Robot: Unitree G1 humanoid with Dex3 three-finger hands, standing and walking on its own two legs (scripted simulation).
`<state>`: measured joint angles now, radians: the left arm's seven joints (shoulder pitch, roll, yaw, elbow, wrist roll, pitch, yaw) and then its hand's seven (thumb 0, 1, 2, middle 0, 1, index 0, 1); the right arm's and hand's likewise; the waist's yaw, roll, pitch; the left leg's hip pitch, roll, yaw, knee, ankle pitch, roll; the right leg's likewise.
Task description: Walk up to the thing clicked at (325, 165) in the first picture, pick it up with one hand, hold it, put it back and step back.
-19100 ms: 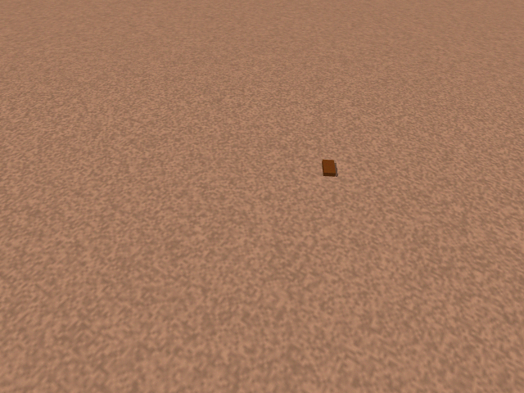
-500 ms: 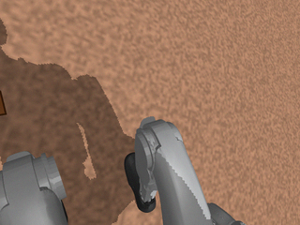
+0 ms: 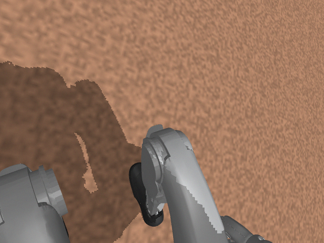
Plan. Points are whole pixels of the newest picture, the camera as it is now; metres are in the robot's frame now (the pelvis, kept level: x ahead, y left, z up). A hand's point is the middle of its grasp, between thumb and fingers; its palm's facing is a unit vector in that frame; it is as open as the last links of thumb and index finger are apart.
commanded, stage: close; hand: left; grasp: from above
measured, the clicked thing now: out of the picture +0.43 +0.29 -0.29
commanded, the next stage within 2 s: settle in 1.50 s
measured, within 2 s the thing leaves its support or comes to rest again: leaves its support in 1.98 s
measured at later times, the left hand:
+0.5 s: hand out of the picture +0.43 +0.29 -0.26, palm faces -0.46 -0.13 -0.88, open 12.0 cm
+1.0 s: hand out of the picture +0.43 +0.29 -0.26, palm faces -0.45 -0.12 -0.89, open 10.6 cm
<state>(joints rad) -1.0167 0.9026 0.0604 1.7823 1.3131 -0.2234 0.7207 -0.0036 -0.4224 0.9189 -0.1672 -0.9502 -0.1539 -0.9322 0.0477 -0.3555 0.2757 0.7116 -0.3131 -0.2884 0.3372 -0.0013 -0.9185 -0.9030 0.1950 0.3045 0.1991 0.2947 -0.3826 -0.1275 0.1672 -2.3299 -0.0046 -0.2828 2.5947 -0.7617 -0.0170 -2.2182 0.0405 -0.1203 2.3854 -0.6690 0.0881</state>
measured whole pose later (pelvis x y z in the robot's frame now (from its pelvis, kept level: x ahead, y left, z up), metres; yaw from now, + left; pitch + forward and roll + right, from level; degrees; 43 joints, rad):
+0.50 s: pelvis +0.00 +0.00 +0.01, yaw +0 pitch +27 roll -15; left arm -1.02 0.93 0.04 1.77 1.27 -0.23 0.70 0.00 -0.16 0.73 -0.29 -0.81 -0.34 -0.79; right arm 0.06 -0.36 0.30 0.68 -0.31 -0.27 0.31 0.00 -0.91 -0.90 0.20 0.30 0.20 0.29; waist -0.39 -0.13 0.19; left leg -2.31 0.00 -0.29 2.57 -0.75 -0.02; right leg -2.21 0.04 -0.13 2.36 -0.65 0.10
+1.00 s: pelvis +0.00 +0.00 +0.01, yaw +0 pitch +27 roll -15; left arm -1.03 0.93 0.04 1.77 1.30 -0.23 0.70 0.00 0.03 0.53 -0.45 -0.59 -0.54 -0.59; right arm 0.06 -0.35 0.30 0.66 -0.31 -0.25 0.30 0.00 -0.91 -0.90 0.20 0.30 0.20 0.29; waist -0.39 -0.13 0.18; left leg -2.32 0.00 -0.28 2.57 -0.75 -0.01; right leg -2.20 0.04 -0.13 2.35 -0.65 0.09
